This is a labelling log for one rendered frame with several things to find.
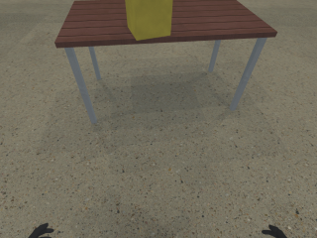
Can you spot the right robot hand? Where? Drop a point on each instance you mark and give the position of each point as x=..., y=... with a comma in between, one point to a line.
x=274, y=231

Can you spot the table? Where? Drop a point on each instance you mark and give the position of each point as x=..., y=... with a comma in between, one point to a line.
x=96, y=23

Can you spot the left robot hand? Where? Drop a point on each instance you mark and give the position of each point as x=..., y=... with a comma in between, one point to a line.
x=42, y=229

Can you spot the carton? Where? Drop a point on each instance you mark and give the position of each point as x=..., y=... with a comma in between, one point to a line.
x=148, y=19

